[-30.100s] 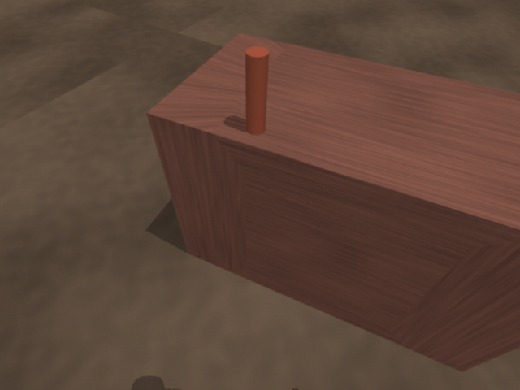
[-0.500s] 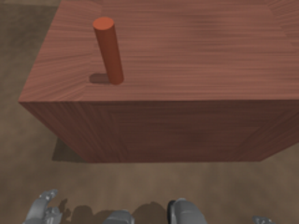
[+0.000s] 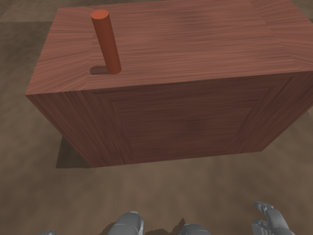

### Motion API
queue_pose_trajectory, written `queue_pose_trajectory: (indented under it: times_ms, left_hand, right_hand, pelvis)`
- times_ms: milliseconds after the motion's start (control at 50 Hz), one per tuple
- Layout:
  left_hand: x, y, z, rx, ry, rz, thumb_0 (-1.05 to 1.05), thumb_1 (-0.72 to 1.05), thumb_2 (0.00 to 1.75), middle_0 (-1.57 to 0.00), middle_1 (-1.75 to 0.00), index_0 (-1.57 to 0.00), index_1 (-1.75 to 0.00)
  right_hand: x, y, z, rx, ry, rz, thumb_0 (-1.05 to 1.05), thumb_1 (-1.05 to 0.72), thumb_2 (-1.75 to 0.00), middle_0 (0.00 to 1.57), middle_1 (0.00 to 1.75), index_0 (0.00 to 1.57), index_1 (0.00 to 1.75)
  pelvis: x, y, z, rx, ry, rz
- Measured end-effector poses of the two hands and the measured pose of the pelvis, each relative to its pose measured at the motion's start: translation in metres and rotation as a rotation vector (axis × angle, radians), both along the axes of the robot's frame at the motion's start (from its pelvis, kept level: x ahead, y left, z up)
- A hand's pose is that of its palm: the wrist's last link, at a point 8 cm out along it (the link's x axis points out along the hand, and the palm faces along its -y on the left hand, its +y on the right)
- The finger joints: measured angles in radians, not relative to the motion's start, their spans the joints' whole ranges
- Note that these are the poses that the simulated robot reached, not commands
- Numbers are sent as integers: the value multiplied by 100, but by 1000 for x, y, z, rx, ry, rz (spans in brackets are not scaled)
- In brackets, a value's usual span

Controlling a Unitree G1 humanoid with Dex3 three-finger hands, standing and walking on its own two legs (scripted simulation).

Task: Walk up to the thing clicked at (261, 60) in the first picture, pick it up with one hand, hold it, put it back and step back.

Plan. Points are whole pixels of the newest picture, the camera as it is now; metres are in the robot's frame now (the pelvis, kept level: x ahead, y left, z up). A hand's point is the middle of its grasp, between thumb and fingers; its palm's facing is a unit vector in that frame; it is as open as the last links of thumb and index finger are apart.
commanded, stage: step back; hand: left
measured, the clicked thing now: (108, 45) +0.63 +0.16 +0.09
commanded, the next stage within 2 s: none
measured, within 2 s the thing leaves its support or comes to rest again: neither
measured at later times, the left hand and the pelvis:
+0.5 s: hand out of the picture -0.04 +0.29 -0.15, palm faces +0.02 -0.93 -0.36, open 7.4 cm; pelvis -0.14 +0.02 +0.01, yaw +1 degrees
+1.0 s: hand out of the picture -0.19 +0.26 -0.13, palm faces +0.02 -0.90 -0.44, open 7.4 cm; pelvis -0.31 -0.01 +0.00, yaw +3 degrees
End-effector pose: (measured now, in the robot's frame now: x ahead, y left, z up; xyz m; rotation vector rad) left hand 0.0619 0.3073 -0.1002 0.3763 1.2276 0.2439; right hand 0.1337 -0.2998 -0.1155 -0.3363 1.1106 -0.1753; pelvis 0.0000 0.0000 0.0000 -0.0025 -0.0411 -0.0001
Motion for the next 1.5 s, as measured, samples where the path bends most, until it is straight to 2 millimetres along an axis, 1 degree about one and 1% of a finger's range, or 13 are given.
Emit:
queue_pose_trajectory:
  times_ms: [140,260,380,500,660,780,920,1060,1160,1280,1380,1440,1500]
  left_hand:
    - [-8,7,14,19,-76,-19,1,90,89,-20,-30,-21,-30]
    - [-18,29,-3,6,-181,-15,1,90,89,-20,-30,-21,-30]
    - [-60,31,-11,-47,-120,9,1,91,89,-20,-30,-20,-30]
    - [-115,31,-12,-56,-64,12,1,90,89,-20,-30,-20,-30]
    - [-187,12,-21,-17,33,-43,1,91,90,-20,-30,-20,-30]
    - [-239,-12,1,-7,19,-25,1,90,89,-20,-30,-21,-30]
    - [-256,-12,19,34,-55,-21,1,90,89,-20,-30,-21,-30]
    - [-269,0,-2,15,-189,-10,1,90,89,-20,-30,-21,-30]
    - [-309,-11,-8,-48,-141,9,1,91,89,-20,-30,-20,-30]
    - [-370,-20,-11,-67,-85,20,1,90,89,-20,-30,-20,-30]
    - [-425,-33,-17,-35,-7,6,1,91,90,-20,-30,-20,-30]
    - [-456,-42,-11,-32,21,20,1,91,89,-20,-30,-20,-30]
    - [-473,-42,-5,-23,40,39,1,90,89,-20,-30,-21,-30]
  right_hand:
    - [-58,2,-2,-10,72,13,0,-90,-90,20,30,20,30]
    - [-111,12,-6,-75,126,39,0,-90,-90,20,30,20,30]
    - [-160,25,22,-80,114,25,1,-90,-90,21,30,21,30]
    - [-180,16,40,-109,57,13,1,-90,-90,21,30,21,30]
    - [-210,-13,22,-88,-53,2,0,-90,-90,21,30,21,30]
    - [-261,-28,6,-36,-10,-36,0,-90,-90,20,30,20,30]
    - [-333,-29,-2,-31,93,-22,0,-90,-90,20,30,20,30]
    - [-391,-15,-8,-63,166,36,1,-90,-90,20,30,20,30]
    - [-416,-11,11,-70,129,48,1,-90,-90,21,30,21,30]
    - [-421,-29,31,-101,23,60,1,-90,-90,21,30,21,30]
    - [-428,-53,23,-89,-57,39,0,-90,-90,21,30,21,30]
    - [-445,-57,19,-68,-43,16,0,-90,-90,20,30,21,30]
    - [-464,-58,15,-35,-9,-3,0,-90,-90,20,30,20,30]
  pelvis:
    - [-34,8,5,20,36,20]
    - [-75,22,-11,7,8,74]
    - [-108,28,4,-20,-10,58]
    - [-142,23,10,-24,15,10]
    - [-200,3,-7,8,2,-64]
    - [-238,-13,-1,25,-11,-50]
    - [-276,-15,5,34,24,0]
    - [-330,-11,-11,44,-4,75]
    - [-360,-11,-1,1,-14,72]
    - [-394,-23,4,-12,20,31]
    - [-421,-38,-5,-29,1,-12]
    - [-427,-42,-1,-30,-5,-13]
    - [-428,-42,3,0,-2,-18]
